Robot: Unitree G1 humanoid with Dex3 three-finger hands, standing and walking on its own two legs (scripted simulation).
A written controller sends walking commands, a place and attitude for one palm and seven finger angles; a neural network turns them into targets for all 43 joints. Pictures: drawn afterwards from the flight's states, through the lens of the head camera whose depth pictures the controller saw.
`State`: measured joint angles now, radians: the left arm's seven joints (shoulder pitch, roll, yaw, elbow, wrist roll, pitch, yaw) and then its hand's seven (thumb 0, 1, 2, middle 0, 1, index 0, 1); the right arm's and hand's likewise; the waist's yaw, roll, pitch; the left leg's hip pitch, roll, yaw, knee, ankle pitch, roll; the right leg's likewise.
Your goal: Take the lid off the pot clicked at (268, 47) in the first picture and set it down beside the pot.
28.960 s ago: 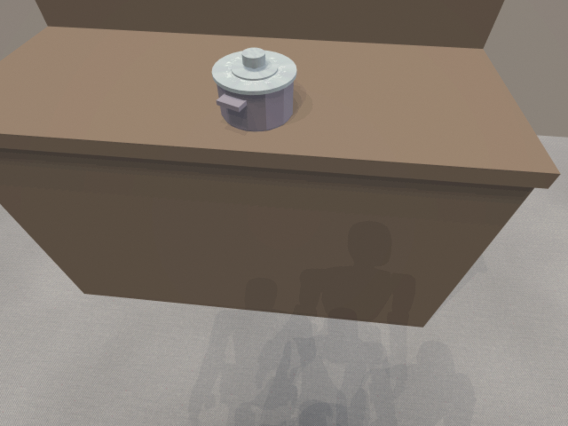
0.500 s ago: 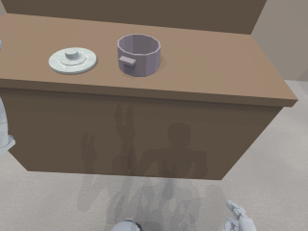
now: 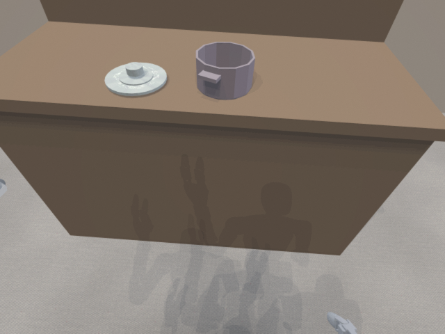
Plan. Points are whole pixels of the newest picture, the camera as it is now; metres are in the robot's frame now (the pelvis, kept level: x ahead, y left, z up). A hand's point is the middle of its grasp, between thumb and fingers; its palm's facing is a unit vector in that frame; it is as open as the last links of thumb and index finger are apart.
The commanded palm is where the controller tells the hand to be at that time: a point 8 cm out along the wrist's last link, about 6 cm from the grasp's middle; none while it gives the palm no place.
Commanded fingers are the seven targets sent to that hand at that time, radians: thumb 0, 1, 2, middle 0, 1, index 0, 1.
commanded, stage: stop stepping back and stand still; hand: left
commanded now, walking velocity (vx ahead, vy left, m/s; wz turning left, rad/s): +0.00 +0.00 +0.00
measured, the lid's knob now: (134, 69) +0.75 +0.29 +0.10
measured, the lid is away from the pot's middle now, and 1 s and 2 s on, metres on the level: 0.25 0.25 0.25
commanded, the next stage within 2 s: let the arm hang, fingers relaxed in 1.04 s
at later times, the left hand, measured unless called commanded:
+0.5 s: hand out of the picture +0.15 +0.17 -0.17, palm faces +0.11 -0.99 -0.13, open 7.0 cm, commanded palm none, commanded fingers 0.00 0.90 0.90 -0.20 -0.30 -0.20 -0.30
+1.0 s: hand (144, 320) +0.18 +0.17 -0.16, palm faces +0.08 -0.98 -0.19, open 7.3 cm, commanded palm none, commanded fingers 0.00 0.90 0.90 -0.20 -0.30 -0.20 -0.30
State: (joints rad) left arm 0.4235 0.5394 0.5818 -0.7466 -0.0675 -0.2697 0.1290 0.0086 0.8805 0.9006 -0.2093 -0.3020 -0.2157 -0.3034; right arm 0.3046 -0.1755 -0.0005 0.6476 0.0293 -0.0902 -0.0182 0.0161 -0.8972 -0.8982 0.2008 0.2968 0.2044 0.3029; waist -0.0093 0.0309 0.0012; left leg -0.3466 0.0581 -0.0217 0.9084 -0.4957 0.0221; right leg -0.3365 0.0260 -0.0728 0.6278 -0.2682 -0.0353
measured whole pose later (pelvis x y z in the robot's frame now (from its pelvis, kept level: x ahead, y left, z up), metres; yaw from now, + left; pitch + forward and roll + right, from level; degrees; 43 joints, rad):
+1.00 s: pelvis +0.13 +0.00 +0.01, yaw +2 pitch +1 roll -1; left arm 0.19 0.13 0.05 1.02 0.00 0.01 0.05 0.00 0.91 0.90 -0.20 -0.30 -0.20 -0.30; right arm 0.32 -0.11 -0.05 1.03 -0.01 0.01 -0.06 0.01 -0.92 -0.90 0.20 0.30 0.20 0.30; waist -0.03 0.01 0.06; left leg -0.09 0.01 0.06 0.50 -0.43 0.03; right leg -0.21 0.01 0.00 0.54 -0.36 0.00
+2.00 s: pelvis +0.09 +0.00 +0.02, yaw +1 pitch -1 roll -1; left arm 0.25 0.14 0.04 1.10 0.01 0.01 0.05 0.01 0.94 0.90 -0.20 -0.30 -0.20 -0.30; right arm 0.33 -0.08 -0.04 1.08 -0.01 0.00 -0.06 0.01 -0.91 -0.90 0.20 0.30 0.20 0.30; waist -0.02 0.01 0.07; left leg -0.10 0.01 0.07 0.47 -0.36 0.02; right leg -0.21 0.01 0.01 0.49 -0.27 0.00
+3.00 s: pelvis +0.08 +0.00 +0.02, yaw +1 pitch -1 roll -1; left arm 0.25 0.13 0.04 1.12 0.01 0.01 0.05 0.01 0.94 0.90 -0.20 -0.30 -0.20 -0.30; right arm 0.32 -0.08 -0.04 1.10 -0.01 0.00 -0.06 0.01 -0.91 -0.90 0.20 0.30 0.20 0.30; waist -0.01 0.01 0.08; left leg -0.10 0.01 0.07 0.46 -0.35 0.02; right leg -0.20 0.01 0.00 0.47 -0.26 0.00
